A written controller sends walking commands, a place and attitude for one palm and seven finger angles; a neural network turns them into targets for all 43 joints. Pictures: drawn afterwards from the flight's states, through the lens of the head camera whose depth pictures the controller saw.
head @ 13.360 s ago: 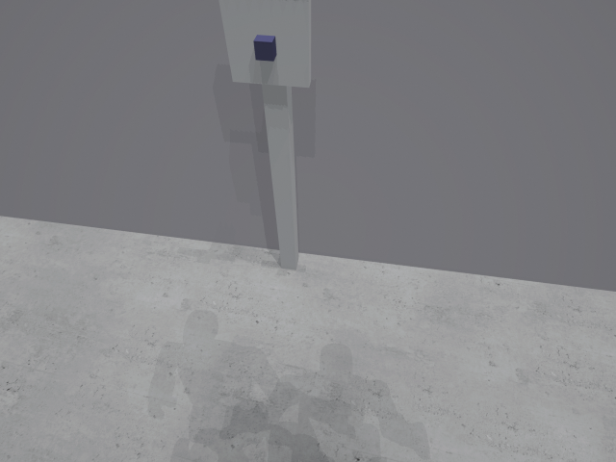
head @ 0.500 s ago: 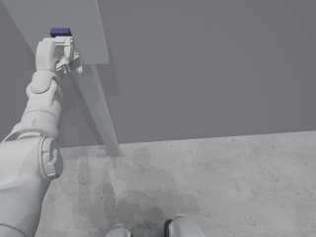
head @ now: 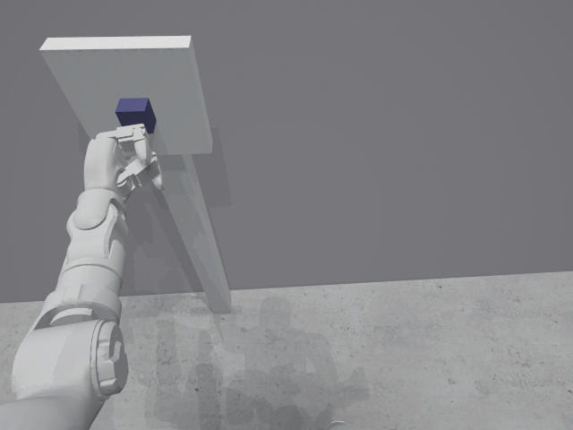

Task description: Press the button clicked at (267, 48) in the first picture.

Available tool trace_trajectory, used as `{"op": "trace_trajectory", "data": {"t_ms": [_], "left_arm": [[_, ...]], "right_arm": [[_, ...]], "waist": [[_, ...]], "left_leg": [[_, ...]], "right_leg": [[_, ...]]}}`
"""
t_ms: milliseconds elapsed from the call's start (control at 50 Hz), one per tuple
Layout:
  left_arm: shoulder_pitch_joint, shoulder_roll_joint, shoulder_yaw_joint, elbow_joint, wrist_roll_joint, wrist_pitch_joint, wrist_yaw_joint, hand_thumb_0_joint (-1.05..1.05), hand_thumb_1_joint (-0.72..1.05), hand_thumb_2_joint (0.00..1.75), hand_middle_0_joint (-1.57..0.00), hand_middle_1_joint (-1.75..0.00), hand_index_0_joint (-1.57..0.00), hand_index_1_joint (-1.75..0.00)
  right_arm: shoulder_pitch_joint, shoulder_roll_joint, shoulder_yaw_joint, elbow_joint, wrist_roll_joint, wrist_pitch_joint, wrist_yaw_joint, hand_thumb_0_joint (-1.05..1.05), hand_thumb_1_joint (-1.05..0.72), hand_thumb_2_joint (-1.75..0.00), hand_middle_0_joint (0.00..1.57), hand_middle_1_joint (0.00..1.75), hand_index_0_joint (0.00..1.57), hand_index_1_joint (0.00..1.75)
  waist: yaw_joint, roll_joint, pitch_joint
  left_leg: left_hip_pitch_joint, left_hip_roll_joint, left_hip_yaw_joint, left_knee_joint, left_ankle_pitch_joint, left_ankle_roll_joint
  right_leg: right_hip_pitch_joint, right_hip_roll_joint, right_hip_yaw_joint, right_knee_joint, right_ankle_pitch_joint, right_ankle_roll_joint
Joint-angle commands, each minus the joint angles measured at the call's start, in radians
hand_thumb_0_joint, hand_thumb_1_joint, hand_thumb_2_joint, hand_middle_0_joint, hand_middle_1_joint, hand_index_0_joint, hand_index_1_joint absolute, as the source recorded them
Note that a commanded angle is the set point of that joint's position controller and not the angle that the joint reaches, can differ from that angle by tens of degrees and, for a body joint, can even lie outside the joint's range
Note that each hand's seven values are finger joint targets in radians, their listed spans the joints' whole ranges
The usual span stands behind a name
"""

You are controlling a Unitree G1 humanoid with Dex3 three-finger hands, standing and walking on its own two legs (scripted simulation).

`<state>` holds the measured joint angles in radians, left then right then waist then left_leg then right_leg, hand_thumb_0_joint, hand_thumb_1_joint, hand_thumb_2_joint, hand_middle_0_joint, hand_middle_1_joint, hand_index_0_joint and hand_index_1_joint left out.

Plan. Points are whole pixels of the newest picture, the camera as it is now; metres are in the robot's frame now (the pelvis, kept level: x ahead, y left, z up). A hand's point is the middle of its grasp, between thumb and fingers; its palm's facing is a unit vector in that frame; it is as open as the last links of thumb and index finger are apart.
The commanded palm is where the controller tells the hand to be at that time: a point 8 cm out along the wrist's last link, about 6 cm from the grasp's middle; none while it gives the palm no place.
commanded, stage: pull the fist back off the button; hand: left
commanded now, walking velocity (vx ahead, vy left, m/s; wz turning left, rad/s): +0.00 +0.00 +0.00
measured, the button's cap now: (137, 114) +0.52 +0.20 +0.15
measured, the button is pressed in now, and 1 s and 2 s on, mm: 0 0 0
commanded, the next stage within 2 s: draw the hand back to the body in 0.36 s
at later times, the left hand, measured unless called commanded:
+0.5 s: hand (156, 191) +0.41 +0.16 +0.11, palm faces +0.03 -1.00 -0.01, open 3.1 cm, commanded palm +0.37 +0.22 +0.12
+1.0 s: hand (91, 252) +0.29 +0.20 +0.15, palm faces +0.07 -1.00 -0.06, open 3.1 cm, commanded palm +0.26 +0.25 +0.16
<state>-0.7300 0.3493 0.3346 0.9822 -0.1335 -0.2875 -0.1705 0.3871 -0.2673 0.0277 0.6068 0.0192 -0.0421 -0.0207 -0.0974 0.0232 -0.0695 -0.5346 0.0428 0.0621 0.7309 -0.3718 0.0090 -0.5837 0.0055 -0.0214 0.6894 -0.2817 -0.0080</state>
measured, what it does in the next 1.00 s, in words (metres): stands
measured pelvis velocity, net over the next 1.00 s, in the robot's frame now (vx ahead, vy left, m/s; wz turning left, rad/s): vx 0.01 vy -0.01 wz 0.05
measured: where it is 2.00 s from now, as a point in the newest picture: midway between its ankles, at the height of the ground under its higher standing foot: outside the picture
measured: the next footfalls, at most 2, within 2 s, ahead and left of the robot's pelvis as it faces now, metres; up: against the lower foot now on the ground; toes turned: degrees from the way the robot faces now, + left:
none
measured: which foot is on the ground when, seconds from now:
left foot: down 0.00-1.00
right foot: down 0.00-1.00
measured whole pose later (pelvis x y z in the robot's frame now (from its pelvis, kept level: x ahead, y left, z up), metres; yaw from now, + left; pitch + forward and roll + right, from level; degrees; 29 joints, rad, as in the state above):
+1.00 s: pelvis +0.01 -0.01 +0.02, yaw +3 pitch -2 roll +0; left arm -0.04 0.27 0.21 0.06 -0.24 0.02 -0.22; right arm 0.21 -0.26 0.05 0.59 0.04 -0.12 -0.08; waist 0.04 0.05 -0.03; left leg -0.21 0.02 0.02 0.56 -0.33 0.00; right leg -0.25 -0.01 -0.06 0.55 -0.27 -0.01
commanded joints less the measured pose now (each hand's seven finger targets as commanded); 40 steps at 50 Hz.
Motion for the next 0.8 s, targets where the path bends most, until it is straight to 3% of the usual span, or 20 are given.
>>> {"op": "trace_trajectory", "data": {"t_ms": [0,20,40,100,140,180,260,300,320,340,360,440,480,500,560,600,660,700,720,780], "left_arm": [[-0.33,0.194,0.001,-0.375,-0.033,-0.049,0.001,0.0,0.9,0.9,-1.3,-1.5,-1.3,-1.5],[-0.309,0.152,-0.039,-0.419,-0.041,-0.049,-0.005,0.0,0.9,0.9,-1.3,-1.5,-1.3,-1.5],[-0.295,0.161,-0.028,-0.455,-0.046,-0.048,-0.004,0.0,0.9,0.9,-1.3,-1.5,-1.3,-1.5],[-0.246,0.107,-0.065,-0.517,-0.063,-0.025,-0.01,0.0,0.9,0.9,-1.3,-1.5,-1.3,-1.5],[-0.196,0.127,-0.05,-0.547,-0.064,-0.004,-0.01,0.0,0.9,0.9,-1.3,-1.5,-1.3,-1.5],[-0.168,0.087,-0.085,-0.576,-0.063,0.017,-0.008,0.0,0.9,0.9,-1.3,-1.5,-1.3,-1.5],[-0.094,0.039,-0.12,-0.694,-0.065,0.038,0.005,0.0,0.9,0.9,-1.3,-1.5,-1.3,-1.5],[-0.079,0.018,-0.137,-0.696,-0.063,0.053,0.014,0.0,0.9,0.9,-1.3,-1.5,-1.3,-1.5],[-0.089,0.011,-0.146,-0.697,-0.064,0.059,0.021,0.0,0.9,0.9,-1.3,-1.5,-1.3,-1.5],[-0.088,0.024,-0.131,-0.7,-0.062,0.065,0.026,0.0,0.9,0.9,-1.3,-1.5,-1.3,-1.5],[-0.071,0.027,-0.123,-0.68,-0.061,0.075,0.031,0.0,0.9,0.9,-1.3,-1.5,-1.3,-1.5],[-0.086,0.037,-0.12,-0.67,-0.045,0.093,0.046,0.0,0.9,0.9,-1.3,-1.5,-1.3,-1.5],[-0.023,0.085,-0.073,-0.711,-0.046,0.093,0.042,0.0,0.9,0.9,-1.3,-1.5,-1.3,-1.5],[0.018,0.101,-0.051,-0.724,-0.051,0.094,0.038,0.0,0.9,0.9,-1.3,-1.5,-1.3,-1.5],[0.077,0.107,-0.043,-0.795,-0.071,0.095,0.011,0.0,0.9,0.9,-1.3,-1.5,-1.3,-1.5],[0.14,0.099,-0.04,-0.838,-0.089,0.105,-0.01,0.0,0.9,0.9,-1.3,-1.5,-1.3,-1.5],[0.215,0.089,-0.043,-0.872,-0.116,0.138,-0.043,0.0,0.9,0.9,-1.3,-1.5,-1.3,-1.5],[0.257,0.071,-0.061,-0.929,-0.126,0.165,-0.065,0.0,0.9,0.9,-1.3,-1.5,-1.3,-1.5],[0.276,0.058,-0.072,-0.943,-0.133,0.18,-0.072,0.0,0.9,0.9,-1.3,-1.5,-1.3,-1.5],[0.294,0.066,-0.07,-1.012,-0.142,0.225,-0.083,0.0,0.9,0.9,-1.3,-1.5,-1.3,-1.5]], "right_arm": [[0.019,-0.139,-0.06,-0.12,0.014,-0.037,-0.012,0.0,-0.9,-0.9,0.2,0.3,0.2,0.3],[0.009,-0.136,-0.057,-0.128,0.015,-0.039,-0.011,0.0,-0.9,-0.9,0.2,0.3,0.2,0.3],[0.004,-0.134,-0.06,-0.124,0.017,-0.039,-0.012,0.0,-0.9,-0.9,0.2,0.3,0.2,0.3],[-0.022,-0.128,-0.058,-0.122,0.02,-0.044,-0.016,0.0,-0.9,-0.9,0.2,0.3,0.2,0.3],[-0.036,-0.128,-0.058,-0.119,0.022,-0.045,-0.022,0.0,-0.9,-0.9,0.2,0.3,0.2,0.3],[-0.057,-0.121,-0.052,-0.12,0.023,-0.047,-0.023,0.0,-0.9,-0.9,0.2,0.3,0.2,0.3],[-0.085,-0.112,-0.051,-0.133,0.021,-0.057,-0.02,0.0,-0.9,-0.9,0.2,0.3,0.2,0.3],[-0.094,-0.11,-0.05,-0.127,0.021,-0.058,-0.022,0.0,-0.9,-0.9,0.2,0.3,0.2,0.3],[-0.092,-0.111,-0.05,-0.123,0.02,-0.059,-0.022,0.0,-0.9,-0.9,0.2,0.3,0.2,0.3],[-0.101,-0.11,-0.051,-0.122,0.019,-0.058,-0.024,0.0,-0.9,-0.9,0.2,0.3,0.2,0.3],[-0.102,-0.112,-0.049,-0.12,0.018,-0.057,-0.026,0.0,-0.9,-0.9,0.2,0.3,0.2,0.3],[-0.126,-0.105,-0.04,-0.121,0.017,-0.05,-0.03,0.0,-0.9,-0.9,0.2,0.3,0.2,0.3],[-0.143,-0.103,-0.037,-0.137,0.014,-0.051,-0.031,0.0,-0.9,-0.9,0.2,0.3,0.2,0.3],[-0.151,-0.1,-0.035,-0.145,0.014,-0.05,-0.032,0.0,-0.9,-0.9,0.2,0.3,0.2,0.3],[-0.177,-0.094,-0.028,-0.166,0.017,-0.054,-0.032,0.0,-0.9,-0.9,0.2,0.3,0.2,0.3],[-0.196,-0.092,-0.028,-0.176,0.022,-0.061,-0.034,0.0,-0.9,-0.9,0.2,0.3,0.2,0.3],[-0.216,-0.096,-0.026,-0.18,0.03,-0.069,-0.038,0.0,-0.9,-0.9,0.2,0.3,0.2,0.3],[-0.231,-0.097,-0.026,-0.186,0.034,-0.078,-0.043,0.0,-0.9,-0.9,0.2,0.3,0.2,0.3],[-0.238,-0.098,-0.026,-0.192,0.036,-0.083,-0.045,0.0,-0.9,-0.9,0.2,0.3,0.2,0.3],[-0.256,-0.098,-0.023,-0.189,0.039,-0.098,-0.056,0.0,-0.9,-0.9,0.2,0.3,0.2,0.3]], "waist": [[0.038,0.004,-0.358],[0.034,0.019,-0.365],[0.037,0.023,-0.373],[0.037,0.011,-0.347],[0.042,0.015,-0.332],[0.043,0.028,-0.298],[0.06,0.038,-0.335],[0.055,0.018,-0.31],[0.043,-0.025,-0.3],[0.05,-0.015,-0.295],[0.053,-0.045,-0.289],[0.057,-0.024,-0.268],[0.092,0.01,-0.325],[0.105,-0.004,-0.338],[0.117,-0.009,-0.344],[0.123,0.001,-0.322],[0.119,-0.034,-0.245],[0.12,0.0,-0.225],[0.115,-0.025,-0.209],[0.114,0.004,-0.172]], "left_leg": [[0.147,-0.029,-0.03,-0.116,0.247,0.018],[0.168,-0.03,-0.03,-0.115,0.274,0.019],[0.189,-0.028,-0.034,-0.114,0.299,0.018],[0.212,-0.027,-0.037,-0.125,0.31,0.015],[0.219,-0.029,-0.037,-0.127,0.335,0.016],[0.224,-0.031,-0.04,-0.135,0.334,0.014],[0.282,-0.029,-0.047,-0.132,0.438,0.008],[0.289,-0.026,-0.052,-0.13,0.463,0.006],[0.289,-0.025,-0.054,-0.128,0.457,0.009],[0.283,-0.028,-0.051,-0.133,0.434,0.008],[0.272,-0.03,-0.053,-0.138,0.425,0.008],[0.261,-0.039,-0.047,-0.142,0.387,0.01],[0.273,-0.042,-0.042,-0.149,0.404,0.009],[0.274,-0.043,-0.041,-0.154,0.427,0.009],[0.272,-0.042,-0.033,-0.17,0.427,0.012],[0.278,-0.042,-0.026,-0.178,0.429,0.013],[0.268,-0.04,-0.026,-0.201,0.377,0.016],[0.281,-0.042,-0.029,-0.213,0.356,0.014],[0.287,-0.041,-0.028,-0.212,0.344,0.019],[0.302,-0.044,-0.035,-0.226,0.293,0.018]], "right_leg": [[0.281,0.018,0.004,-0.071,0.277,-0.018],[0.287,0.019,0.004,-0.071,0.299,-0.018],[0.292,0.019,0.002,-0.071,0.319,-0.018],[0.296,0.017,-0.006,-0.08,0.332,-0.015],[0.309,0.012,-0.007,-0.083,0.358,-0.015],[0.301,0.009,-0.012,-0.087,0.355,-0.016],[0.326,0.003,-0.019,-0.078,0.417,-0.015],[0.317,0.004,-0.024,-0.079,0.428,-0.014],[0.313,0.006,-0.025,-0.084,0.427,-0.011],[0.316,0.003,-0.023,-0.087,0.42,-0.01],[0.329,0.003,-0.026,-0.086,0.422,-0.011],[0.332,-0.004,-0.02,-0.095,0.404,-0.013],[0.39,-0.009,-0.011,-0.092,0.428,-0.017],[0.422,-0.01,-0.012,-0.09,0.454,-0.019],[0.473,-0.011,-0.006,-0.099,0.482,-0.018],[0.483,-0.011,-0.006,-0.109,0.494,-0.018],[0.468,-0.009,-0.008,-0.136,0.454,-0.014],[0.458,-0.009,-0.013,-0.147,0.416,-0.016],[0.45,-0.009,-0.011,-0.156,0.401,-0.013],[0.423,-0.01,-0.012,-0.18,0.331,-0.012]]}}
